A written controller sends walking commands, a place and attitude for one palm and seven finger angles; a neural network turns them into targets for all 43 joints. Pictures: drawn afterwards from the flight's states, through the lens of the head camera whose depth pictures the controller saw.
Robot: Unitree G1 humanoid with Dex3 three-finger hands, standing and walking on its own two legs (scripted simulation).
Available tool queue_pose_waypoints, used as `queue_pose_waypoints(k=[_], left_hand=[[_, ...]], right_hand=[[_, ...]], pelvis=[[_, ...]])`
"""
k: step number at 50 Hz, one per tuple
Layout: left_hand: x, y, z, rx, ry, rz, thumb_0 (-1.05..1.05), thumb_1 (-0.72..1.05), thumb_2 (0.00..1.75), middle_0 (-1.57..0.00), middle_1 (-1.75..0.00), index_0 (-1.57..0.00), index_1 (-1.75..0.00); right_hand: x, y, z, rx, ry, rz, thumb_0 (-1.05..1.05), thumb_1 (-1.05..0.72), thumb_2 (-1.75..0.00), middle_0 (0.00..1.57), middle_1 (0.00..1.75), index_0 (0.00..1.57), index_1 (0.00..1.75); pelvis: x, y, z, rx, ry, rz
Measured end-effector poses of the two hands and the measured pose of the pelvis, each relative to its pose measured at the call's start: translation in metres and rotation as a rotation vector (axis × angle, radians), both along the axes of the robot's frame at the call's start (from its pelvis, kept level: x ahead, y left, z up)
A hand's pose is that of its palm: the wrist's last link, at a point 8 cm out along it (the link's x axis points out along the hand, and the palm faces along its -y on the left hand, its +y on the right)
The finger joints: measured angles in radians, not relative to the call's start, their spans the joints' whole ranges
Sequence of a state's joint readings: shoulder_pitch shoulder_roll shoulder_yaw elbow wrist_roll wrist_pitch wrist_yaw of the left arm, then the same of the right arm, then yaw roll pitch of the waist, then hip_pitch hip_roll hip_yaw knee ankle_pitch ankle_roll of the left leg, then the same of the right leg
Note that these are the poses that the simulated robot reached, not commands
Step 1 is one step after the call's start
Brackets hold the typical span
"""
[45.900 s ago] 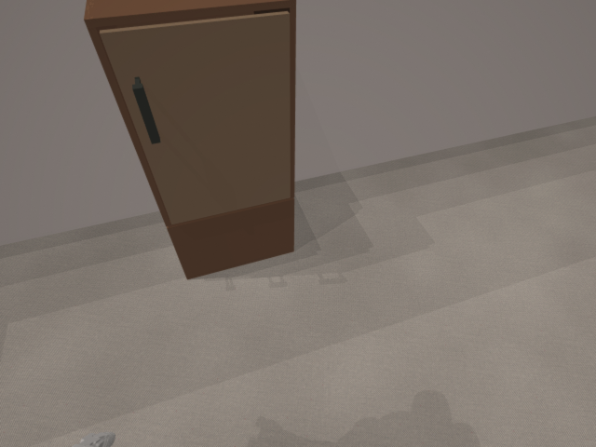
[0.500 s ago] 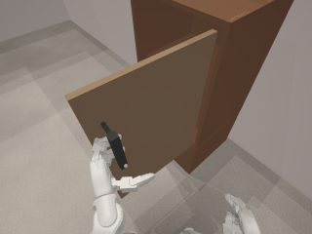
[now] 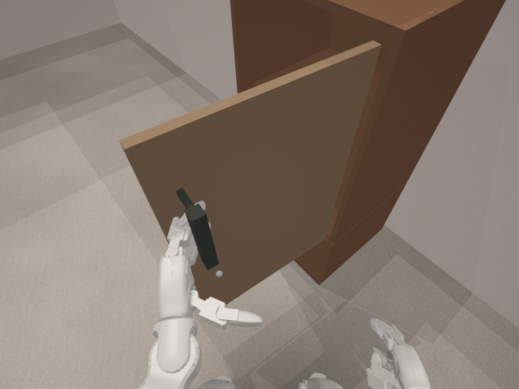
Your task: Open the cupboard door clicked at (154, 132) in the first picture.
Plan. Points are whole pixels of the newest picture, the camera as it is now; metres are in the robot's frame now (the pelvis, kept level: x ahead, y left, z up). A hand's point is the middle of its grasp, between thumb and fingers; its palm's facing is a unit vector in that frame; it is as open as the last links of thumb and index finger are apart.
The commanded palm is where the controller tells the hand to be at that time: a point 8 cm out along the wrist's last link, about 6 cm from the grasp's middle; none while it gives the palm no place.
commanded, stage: slide the hand sideways off the handle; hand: left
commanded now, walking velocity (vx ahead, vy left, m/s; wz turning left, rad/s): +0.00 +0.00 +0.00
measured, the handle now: (197, 230) +0.33 +0.12 +0.07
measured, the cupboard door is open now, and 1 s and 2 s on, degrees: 84 86 86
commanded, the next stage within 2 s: draw the hand back to the body in 1.10 s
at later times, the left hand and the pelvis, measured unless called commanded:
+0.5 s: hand (194, 302) +0.23 +0.11 +0.06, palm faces -0.09 -1.00 +0.00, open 16.3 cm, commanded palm +0.20 +0.17 +0.06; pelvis +0.01 +0.03 -0.01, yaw -2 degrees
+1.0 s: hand (156, 328) +0.19 +0.15 +0.06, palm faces -0.06 -1.00 -0.02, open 16.3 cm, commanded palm +0.16 +0.21 +0.06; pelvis +0.01 +0.02 -0.02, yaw -1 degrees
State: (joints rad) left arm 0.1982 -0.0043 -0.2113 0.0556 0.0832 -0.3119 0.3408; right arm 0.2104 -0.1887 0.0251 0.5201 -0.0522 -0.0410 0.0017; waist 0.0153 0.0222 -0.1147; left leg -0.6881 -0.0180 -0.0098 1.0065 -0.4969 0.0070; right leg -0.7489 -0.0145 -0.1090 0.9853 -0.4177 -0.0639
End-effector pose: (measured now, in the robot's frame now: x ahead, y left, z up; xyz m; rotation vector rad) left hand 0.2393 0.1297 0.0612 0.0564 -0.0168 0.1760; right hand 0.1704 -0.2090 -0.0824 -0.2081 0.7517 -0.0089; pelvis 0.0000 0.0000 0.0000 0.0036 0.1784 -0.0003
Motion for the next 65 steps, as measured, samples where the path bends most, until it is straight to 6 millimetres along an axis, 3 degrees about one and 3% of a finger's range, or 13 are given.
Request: queue_pose_waypoints(k=[4, 8, 17, 32, 56, 65], left_hand=[[-0.005, 0.010, 0.001, 0.016, 0.008, -0.236, -0.02, -0.50, 0.30, -0.21, -0.40, -0.11, -0.41], [-0.007, 0.012, 0.002, -0.036, 0.030, -0.317, -0.02, -0.50, 0.30, -0.17, -0.35, -0.10, -0.36], [-0.012, 0.013, -0.002, -0.068, 0.046, -0.287, -0.02, -0.50, 0.30, -0.14, -0.31, -0.14, -0.31], [-0.041, 0.049, -0.001, -0.052, 0.067, -0.250, -0.02, -0.50, 0.30, -0.15, -0.31, -0.17, -0.31], [-0.073, 0.084, -0.002, -0.027, 0.098, -0.232, -0.02, -0.50, 0.30, -0.15, -0.30, -0.15, -0.30], [-0.074, 0.084, 0.004, -0.019, 0.074, -0.249, -0.02, -0.50, 0.30, -0.15, -0.30, -0.15, -0.30]], right_hand=[[-0.003, -0.001, 0.000, 0.002, -0.019, -0.012, 0.01, -0.91, -0.90, 0.20, 0.30, 0.20, 0.30], [-0.006, -0.001, 0.003, -0.001, -0.043, -0.038, 0.01, -0.91, -0.90, 0.20, 0.30, 0.20, 0.30], [-0.005, 0.006, 0.012, -0.007, -0.069, -0.053, 0.01, -0.91, -0.90, 0.20, 0.30, 0.20, 0.30], [0.009, 0.016, 0.009, -0.007, -0.084, -0.047, 0.01, -0.91, -0.90, 0.20, 0.30, 0.20, 0.30], [0.018, 0.007, 0.008, -0.026, -0.119, -0.083, 0.01, -0.91, -0.90, 0.20, 0.30, 0.20, 0.30], [0.015, 0.005, 0.010, -0.024, -0.137, -0.092, 0.01, -0.91, -0.90, 0.20, 0.30, 0.20, 0.30]], pelvis=[[-0.002, 0.005, -0.002, -0.007, -0.006, 0.005], [-0.002, 0.012, -0.002, -0.012, -0.006, 0.000], [0.005, 0.021, -0.005, -0.011, 0.012, -0.022], [0.015, 0.028, -0.013, -0.029, 0.039, -0.021], [0.012, 0.022, -0.021, -0.037, 0.050, -0.013], [0.007, 0.021, -0.022, -0.038, 0.040, -0.014]])
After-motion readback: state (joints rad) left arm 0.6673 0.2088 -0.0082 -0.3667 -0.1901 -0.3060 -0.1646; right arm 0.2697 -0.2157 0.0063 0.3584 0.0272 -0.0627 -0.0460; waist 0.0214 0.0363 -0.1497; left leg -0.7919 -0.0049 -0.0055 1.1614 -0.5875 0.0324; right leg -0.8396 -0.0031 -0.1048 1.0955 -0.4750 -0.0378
